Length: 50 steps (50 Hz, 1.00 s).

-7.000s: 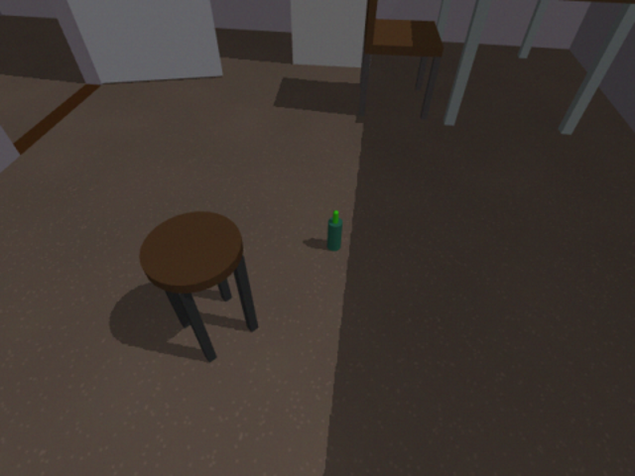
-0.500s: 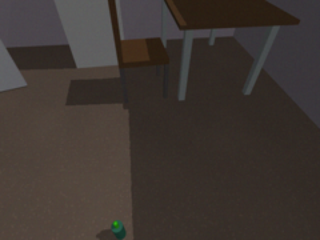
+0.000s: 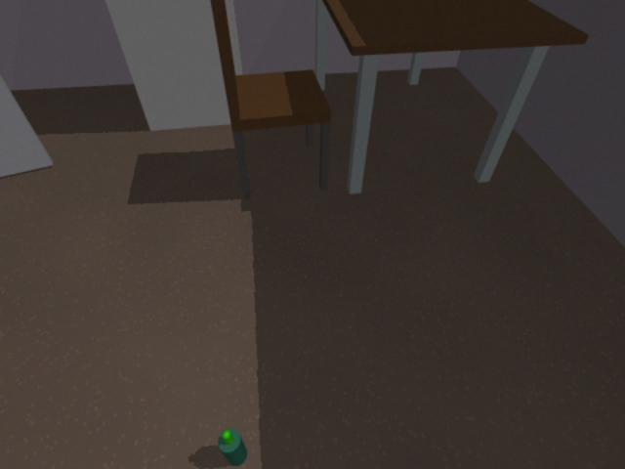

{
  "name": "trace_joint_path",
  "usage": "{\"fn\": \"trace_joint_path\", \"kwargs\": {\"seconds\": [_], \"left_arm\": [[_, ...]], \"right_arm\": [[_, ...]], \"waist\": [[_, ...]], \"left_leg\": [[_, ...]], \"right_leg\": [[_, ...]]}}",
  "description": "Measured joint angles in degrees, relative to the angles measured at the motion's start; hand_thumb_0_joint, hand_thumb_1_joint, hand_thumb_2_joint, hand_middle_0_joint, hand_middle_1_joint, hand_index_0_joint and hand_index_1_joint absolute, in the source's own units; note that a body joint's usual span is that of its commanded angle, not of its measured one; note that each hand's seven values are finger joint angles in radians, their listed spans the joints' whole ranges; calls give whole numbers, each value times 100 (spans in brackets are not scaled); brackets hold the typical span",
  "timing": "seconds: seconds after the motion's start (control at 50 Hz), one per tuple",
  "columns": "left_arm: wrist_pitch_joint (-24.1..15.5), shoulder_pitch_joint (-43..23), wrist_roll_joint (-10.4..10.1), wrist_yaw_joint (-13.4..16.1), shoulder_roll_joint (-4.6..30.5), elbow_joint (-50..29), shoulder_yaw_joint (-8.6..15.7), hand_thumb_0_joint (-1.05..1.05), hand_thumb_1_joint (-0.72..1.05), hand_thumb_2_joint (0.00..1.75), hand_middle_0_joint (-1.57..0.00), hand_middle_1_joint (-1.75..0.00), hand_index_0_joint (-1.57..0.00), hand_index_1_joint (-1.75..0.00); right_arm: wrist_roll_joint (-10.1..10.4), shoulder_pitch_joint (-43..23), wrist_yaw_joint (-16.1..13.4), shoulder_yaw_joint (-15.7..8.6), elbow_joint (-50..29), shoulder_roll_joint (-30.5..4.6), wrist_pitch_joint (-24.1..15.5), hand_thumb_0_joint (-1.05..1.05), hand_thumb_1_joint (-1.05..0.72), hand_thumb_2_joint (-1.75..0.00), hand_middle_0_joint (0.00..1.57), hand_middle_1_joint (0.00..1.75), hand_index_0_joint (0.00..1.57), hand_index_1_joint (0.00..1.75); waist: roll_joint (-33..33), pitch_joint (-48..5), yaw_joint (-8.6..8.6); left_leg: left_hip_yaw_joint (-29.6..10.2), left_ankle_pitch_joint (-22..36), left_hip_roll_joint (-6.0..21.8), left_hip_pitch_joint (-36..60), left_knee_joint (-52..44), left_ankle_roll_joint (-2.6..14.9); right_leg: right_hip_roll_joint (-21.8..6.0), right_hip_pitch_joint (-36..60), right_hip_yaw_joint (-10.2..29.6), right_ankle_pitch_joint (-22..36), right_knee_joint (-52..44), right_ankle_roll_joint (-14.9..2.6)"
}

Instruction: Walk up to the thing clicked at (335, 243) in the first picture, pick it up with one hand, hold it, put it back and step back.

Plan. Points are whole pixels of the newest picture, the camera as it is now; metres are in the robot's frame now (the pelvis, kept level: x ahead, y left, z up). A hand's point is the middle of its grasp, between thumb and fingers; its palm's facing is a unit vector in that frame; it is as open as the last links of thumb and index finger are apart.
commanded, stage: stand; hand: left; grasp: from the side
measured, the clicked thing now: (231, 444) +0.35 +0.22 -0.68
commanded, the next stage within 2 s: go down in 0.26 s
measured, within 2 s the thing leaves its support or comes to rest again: neither
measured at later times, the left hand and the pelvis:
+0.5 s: hand out of the picture +0.12 +0.25 -0.16, palm faces +0.05 -0.94 -0.33, open 8.6 cm; pelvis -0.01 +0.00 -0.01, yaw +1 degrees
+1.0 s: hand out of the picture +0.13 +0.28 -0.20, palm faces +0.06 -0.95 -0.32, open 16.8 cm; pelvis -0.02 +0.01 -0.08, yaw +0 degrees
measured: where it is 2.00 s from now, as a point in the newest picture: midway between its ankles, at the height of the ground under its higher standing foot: outside the picture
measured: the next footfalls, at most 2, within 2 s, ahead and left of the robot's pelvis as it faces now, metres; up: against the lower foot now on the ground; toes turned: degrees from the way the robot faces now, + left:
none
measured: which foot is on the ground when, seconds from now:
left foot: down 0.00-1.00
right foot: down 0.00-1.00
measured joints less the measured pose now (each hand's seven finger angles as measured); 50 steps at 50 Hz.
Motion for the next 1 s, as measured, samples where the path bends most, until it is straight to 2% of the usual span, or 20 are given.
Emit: {"fn": "trace_joint_path", "kwargs": {"seconds": [0.38,0.44,0.48,0.54,0.6,0.64,0.7,0.8,0.88,1.0], "left_arm": [[-2,7,-4,7,-9,-20,1,0,90,90,-21,-29,-20,-29],[-74,-124,-129,92,-123,-348,193,1,86,86,-20,-25,-20,-25],[-99,-470,-95,78,-183,-270,390,1,79,80,-18,-21,-17,-21],[-91,-902,93,-50,-131,-233,693,1,66,66,-13,-15,-12,-14],[-63,-1004,284,-174,-40,-396,997,1,50,50,-9,-11,-9,-10],[8,-957,344,-200,-13,-542,1112,0,40,42,-7,-10,-8,-9],[158,-883,376,-243,8,-674,1219,0,24,31,-6,-9,-6,-8],[232,-429,313,-417,14,-1271,1423,0,-2,20,-6,-9,-6,-8],[307,-50,263,-535,-29,-1959,1416,0,-21,13,-7,-9,-7,-8],[570,391,209,-564,-74,-2880,1452,0,-41,6,-8,-8,-8,-8]], "right_arm": [[5,-16,-9,-8,-44,-13,-10,1,-90,-90,21,30,21,30],[235,249,-158,14,-769,30,-116,1,-92,-90,21,30,21,30],[289,312,-198,11,-1143,117,-161,1,-94,-91,21,30,20,30],[260,354,-214,-37,-1536,330,-199,1,-96,-91,20,30,20,30],[198,475,-176,-94,-1825,525,-214,1,-96,-91,21,30,20,30],[179,596,-163,-112,-1975,597,-209,1,-96,-91,21,30,21,30],[166,725,-130,-129,-2162,617,-209,1,-95,-91,21,30,21,30],[159,780,-115,-204,-2497,594,-309,1,-93,-90,21,30,21,30],[159,776,-173,-249,-2703,563,-421,1,-91,-90,21,30,21,30],[154,608,-282,-211,-2963,595,-554,1,-89,-89,21,30,20,30]], "waist": [[-4,-28,7],[9,-37,-23],[4,15,-32],[-60,1,-69],[-128,-147,-120],[-135,-253,-136],[-93,-412,-160],[-42,-598,-191],[-28,-678,-137],[-44,-760,-114]], "left_leg": [[2,-27,0,34,13,3],[-63,-132,-23,-412,374,30],[-79,-206,-21,-747,649,33],[-70,-324,-1,-1280,1058,24],[-42,-497,19,-1751,1479,21],[-35,-622,28,-1971,1731,26],[-52,-845,36,-2372,2196,41],[-58,-1249,47,-3127,3069,74],[-99,-1495,38,-3601,3623,92],[-160,-1730,52,-4082,4166,97]], "right_leg": [[-1,41,1,-17,-4,4],[-31,-375,-51,-141,352,3],[-34,-704,-54,-218,622,-5],[-24,-1255,-26,-336,1045,-16],[-14,-1746,19,-497,1472,-22],[-11,-1962,36,-605,1703,-17],[-13,-2332,37,-795,2107,-1],[-19,-3067,68,-1160,2925,40],[-38,-3509,53,-1398,3444,61],[-31,-3950,19,-1619,3937,71]]}}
